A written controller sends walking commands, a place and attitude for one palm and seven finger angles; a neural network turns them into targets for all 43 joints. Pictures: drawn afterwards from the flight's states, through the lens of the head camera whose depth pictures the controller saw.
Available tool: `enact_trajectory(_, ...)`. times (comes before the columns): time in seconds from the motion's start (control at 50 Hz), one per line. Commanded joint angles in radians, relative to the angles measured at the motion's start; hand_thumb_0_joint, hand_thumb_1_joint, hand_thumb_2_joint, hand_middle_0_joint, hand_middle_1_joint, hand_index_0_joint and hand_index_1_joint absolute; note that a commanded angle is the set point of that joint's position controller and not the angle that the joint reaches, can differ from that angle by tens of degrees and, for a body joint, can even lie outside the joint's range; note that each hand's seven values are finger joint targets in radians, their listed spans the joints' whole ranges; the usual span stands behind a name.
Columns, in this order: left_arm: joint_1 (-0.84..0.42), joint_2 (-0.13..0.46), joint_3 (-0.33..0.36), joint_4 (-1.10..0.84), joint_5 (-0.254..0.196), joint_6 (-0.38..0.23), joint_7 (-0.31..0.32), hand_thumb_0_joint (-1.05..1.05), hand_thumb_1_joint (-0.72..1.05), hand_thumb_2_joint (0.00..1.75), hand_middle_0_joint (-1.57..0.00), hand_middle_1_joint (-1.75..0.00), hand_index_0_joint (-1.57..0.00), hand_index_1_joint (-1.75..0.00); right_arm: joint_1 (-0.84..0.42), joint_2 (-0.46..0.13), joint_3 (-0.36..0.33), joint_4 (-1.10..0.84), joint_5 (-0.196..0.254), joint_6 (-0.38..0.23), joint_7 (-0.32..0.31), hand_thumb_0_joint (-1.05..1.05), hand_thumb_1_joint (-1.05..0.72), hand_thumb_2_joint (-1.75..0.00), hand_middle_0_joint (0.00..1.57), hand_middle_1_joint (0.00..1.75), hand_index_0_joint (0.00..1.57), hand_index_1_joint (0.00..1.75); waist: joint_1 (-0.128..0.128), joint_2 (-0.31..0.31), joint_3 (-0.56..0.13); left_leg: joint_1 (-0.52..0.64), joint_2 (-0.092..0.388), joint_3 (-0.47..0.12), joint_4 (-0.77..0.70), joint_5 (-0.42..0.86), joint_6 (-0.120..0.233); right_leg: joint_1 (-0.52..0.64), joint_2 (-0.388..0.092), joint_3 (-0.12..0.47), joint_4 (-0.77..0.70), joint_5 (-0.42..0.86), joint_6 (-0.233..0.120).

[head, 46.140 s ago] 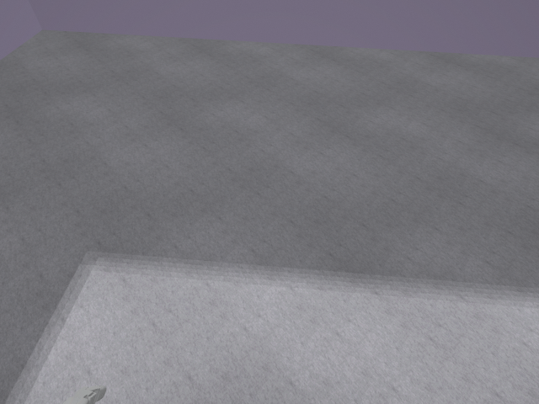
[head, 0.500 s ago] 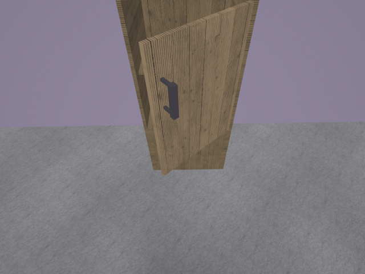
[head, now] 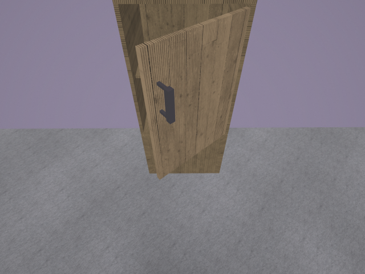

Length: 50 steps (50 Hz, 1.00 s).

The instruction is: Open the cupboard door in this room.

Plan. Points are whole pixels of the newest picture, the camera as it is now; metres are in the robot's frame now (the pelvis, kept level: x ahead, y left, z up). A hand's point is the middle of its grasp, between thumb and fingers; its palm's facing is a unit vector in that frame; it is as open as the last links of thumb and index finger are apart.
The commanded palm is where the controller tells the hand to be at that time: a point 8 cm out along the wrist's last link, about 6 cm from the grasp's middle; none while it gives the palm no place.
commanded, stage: look to check the result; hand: left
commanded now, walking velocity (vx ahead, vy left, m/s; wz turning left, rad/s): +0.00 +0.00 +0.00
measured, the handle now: (165, 102) +0.56 +0.08 +0.06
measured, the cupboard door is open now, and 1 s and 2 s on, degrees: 40 40 40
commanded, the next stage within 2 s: walk to a spot facing it in 0.48 s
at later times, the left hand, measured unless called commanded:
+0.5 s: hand out of the picture +0.00 +0.18 -0.17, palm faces +0.06 -0.98 -0.20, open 7.4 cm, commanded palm none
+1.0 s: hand out of the picture +0.05 +0.20 -0.18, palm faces -0.09 -0.96 -0.26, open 7.4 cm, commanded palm none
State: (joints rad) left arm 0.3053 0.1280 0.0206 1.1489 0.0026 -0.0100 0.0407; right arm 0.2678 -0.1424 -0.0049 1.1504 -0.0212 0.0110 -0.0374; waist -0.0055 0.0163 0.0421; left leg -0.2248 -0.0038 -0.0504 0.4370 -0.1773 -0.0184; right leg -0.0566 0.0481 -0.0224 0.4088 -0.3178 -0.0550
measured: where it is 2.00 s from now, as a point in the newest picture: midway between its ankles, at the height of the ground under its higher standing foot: outside the picture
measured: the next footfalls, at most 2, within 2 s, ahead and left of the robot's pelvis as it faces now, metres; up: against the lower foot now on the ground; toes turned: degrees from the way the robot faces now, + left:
left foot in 1.60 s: +0.13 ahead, +0.09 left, +0.00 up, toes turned -33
right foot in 1.94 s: -0.02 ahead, -0.14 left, +0.00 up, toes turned -47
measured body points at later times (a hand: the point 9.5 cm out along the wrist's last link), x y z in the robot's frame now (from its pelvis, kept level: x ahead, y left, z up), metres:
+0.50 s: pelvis +0.01 +0.00 +0.00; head +0.02 +0.00 +0.45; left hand +0.00 +0.23 -0.16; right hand +0.02 -0.22 -0.16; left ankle +0.04 +0.13 -0.74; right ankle -0.06 -0.08 -0.74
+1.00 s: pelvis -0.01 +0.00 -0.01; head +0.04 -0.02 +0.44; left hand +0.05 +0.25 -0.16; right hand +0.00 -0.25 -0.17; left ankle +0.04 +0.13 -0.74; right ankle -0.06 -0.08 -0.72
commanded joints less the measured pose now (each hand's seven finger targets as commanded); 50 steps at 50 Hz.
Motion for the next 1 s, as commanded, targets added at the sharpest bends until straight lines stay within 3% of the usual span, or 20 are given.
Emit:
enact_trajectory(0.0,0.07,0.107,0.013,-0.024,-0.001,-0.005,0.004,0.0,0.9,0.9,-0.2,-0.3,-0.2,-0.3,0.048,-0.093,-0.009,-0.03,0.001,-0.006,-0.011,0.0,-0.9,-0.9,0.2,0.3,0.2,0.3,-0.003,-0.018,0.05,0.049,0.074,-0.046,-0.029,0.161,0.051,-0.119,-0.135,0.091,-0.1,0.212,0.007)
enact_trajectory(0.34,0.058,0.129,0.02,-0.029,0.001,-0.008,0.002,0.0,0.9,0.9,-0.2,-0.3,-0.2,-0.3,0.019,-0.12,-0.014,-0.038,0.003,-0.013,-0.012,0.0,-0.9,-0.9,0.2,0.3,0.2,0.3,0.001,-0.016,0.024,0.07,0.078,-0.052,-0.036,0.19,0.056,-0.093,-0.136,0.084,-0.102,0.242,0.009)
enact_trajectory(0.48,0.036,0.136,0.019,-0.032,0.001,-0.008,-0.001,0.0,0.9,0.9,-0.2,-0.3,-0.2,-0.3,-0.001,-0.133,-0.014,-0.038,0.001,-0.013,-0.011,0.0,-0.9,-0.9,0.2,0.3,0.2,0.3,0.0,-0.009,0.045,0.065,0.078,-0.06,-0.048,0.18,0.055,-0.101,-0.138,0.087,-0.11,0.221,0.008)
enact_trajectory(0.54,0.032,0.15,0.022,-0.037,0.002,-0.009,-0.002,0.0,0.9,0.9,-0.2,-0.3,-0.2,-0.3,-0.01,-0.142,-0.016,-0.042,0.003,-0.014,-0.01,0.0,-0.9,-0.9,0.2,0.3,0.2,0.3,0.003,-0.028,0.036,0.068,0.078,-0.059,-0.047,0.182,0.055,-0.093,-0.139,0.08,-0.116,0.224,0.009)
enact_trajectory(0.58,0.026,0.15,0.02,-0.037,0.001,-0.01,-0.002,0.0,0.9,0.9,-0.2,-0.3,-0.2,-0.3,-0.017,-0.145,-0.015,-0.041,0.001,-0.014,-0.009,0.0,-0.9,-0.9,0.2,0.3,0.2,0.3,0.0,-0.007,0.028,0.077,0.078,-0.06,-0.047,0.19,0.055,-0.092,-0.142,0.088,-0.114,0.239,0.008)
enact_trajectory(0.66,0.028,0.149,0.035,-0.053,0.005,0.011,-0.001,0.0,0.9,0.9,-0.2,-0.3,-0.2,-0.3,0.007,-0.134,-0.027,-0.047,0.0,0.0,-0.018,0.0,-0.9,-0.9,0.2,0.3,0.2,0.3,-0.003,-0.028,0.013,0.073,0.096,-0.014,0.01,0.188,0.045,-0.108,-0.142,0.121,-0.062,0.335,0.004)
enact_trajectory(0.76,-0.002,0.179,0.068,-0.114,0.013,0.037,-0.013,0.0,0.9,0.9,-0.2,-0.3,-0.2,-0.3,-0.011,-0.163,-0.058,-0.106,-0.002,0.014,-0.025,0.0,-0.9,-0.9,0.2,0.3,0.2,0.3,-0.005,-0.034,0.026,0.017,0.119,0.017,0.057,0.074,0.042,-0.166,-0.137,0.183,0.002,0.299,-0.018)
enact_trajectory(0.8,-0.015,0.181,0.074,-0.134,0.014,0.042,-0.019,0.0,0.9,0.9,-0.2,-0.3,-0.2,-0.3,-0.014,-0.175,-0.065,-0.127,-0.005,0.013,-0.026,0.0,-0.9,-0.9,0.2,0.3,0.2,0.3,-0.008,0.01,0.021,0.027,0.145,-0.001,0.038,0.05,0.052,-0.208,-0.113,0.188,0.043,0.265,-0.015)
enact_trajectory(0.86,-0.019,0.166,0.078,-0.162,0.015,0.045,-0.028,0.0,0.9,0.9,-0.2,-0.3,-0.2,-0.3,-0.003,-0.21,-0.079,-0.155,-0.007,0.008,-0.03,0.0,-0.9,-0.9,0.2,0.3,0.2,0.3,-0.004,0.092,-0.023,0.079,0.24,-0.092,-0.023,0.056,0.11,-0.279,-0.047,0.142,0.17,0.169,0.011)
enact_trajectory(0.88,-0.021,0.158,0.078,-0.17,0.015,0.047,-0.032,0.0,0.9,0.9,-0.2,-0.3,-0.2,-0.3,0.001,-0.228,-0.083,-0.162,-0.009,0.007,-0.03,0.0,-0.9,-0.9,0.2,0.3,0.2,0.3,-0.002,0.144,-0.032,0.074,0.291,-0.136,-0.064,0.046,0.141,-0.297,-0.024,0.109,0.254,0.074,0.02)
enact_trajectory(0.9,-0.028,0.15,0.078,-0.181,0.015,0.051,-0.037,0.0,0.9,0.9,-0.2,-0.3,-0.2,-0.3,0.006,-0.237,-0.087,-0.171,-0.011,0.002,-0.028,0.0,-0.9,-0.9,0.2,0.3,0.2,0.3,-0.002,0.197,-0.047,0.075,0.348,-0.172,-0.104,0.084,0.18,-0.315,-0.012,0.064,0.362,-0.105,0.032)
enact_trajectory(0.92,-0.047,0.142,0.079,-0.196,0.016,0.055,-0.041,0.0,0.9,0.9,-0.2,-0.3,-0.2,-0.3,0.01,-0.243,-0.089,-0.179,-0.016,-0.001,-0.026,0.0,-0.9,-0.9,0.2,0.3,0.2,0.3,-0.006,0.199,-0.047,0.058,0.382,-0.175,-0.13,0.106,0.208,-0.322,-0.024,0.04,0.44,-0.223,0.039)
enact_trajectory(0.94,-0.047,0.134,0.079,-0.204,0.016,0.055,-0.045,0.0,0.9,0.9,-0.2,-0.3,-0.2,-0.3,-0.002,-0.246,-0.088,-0.189,-0.016,-0.003,-0.025,0.0,-0.9,-0.9,0.2,0.3,0.2,0.3,0.003,0.17,-0.067,0.051,0.395,-0.156,-0.121,0.121,0.216,-0.307,-0.046,0.046,0.461,-0.245,0.037)
enact_trajectory(0.98,-0.007,0.126,0.08,-0.201,0.017,0.053,-0.052,0.0,0.9,0.9,-0.2,-0.3,-0.2,-0.3,-0.059,-0.247,-0.09,-0.212,-0.019,-0.001,-0.021,0.0,-0.9,-0.9,0.2,0.3,0.2,0.3,0.04,0.135,-0.07,-0.026,0.356,-0.045,-0.054,0.155,0.171,-0.213,-0.055,0.019,0.355,-0.154,0.039)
